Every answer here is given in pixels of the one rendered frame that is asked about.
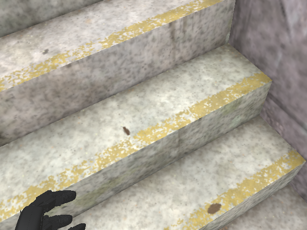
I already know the robot left hand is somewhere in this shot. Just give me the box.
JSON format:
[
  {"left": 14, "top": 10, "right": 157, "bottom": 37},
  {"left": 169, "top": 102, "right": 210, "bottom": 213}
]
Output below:
[{"left": 14, "top": 190, "right": 86, "bottom": 230}]

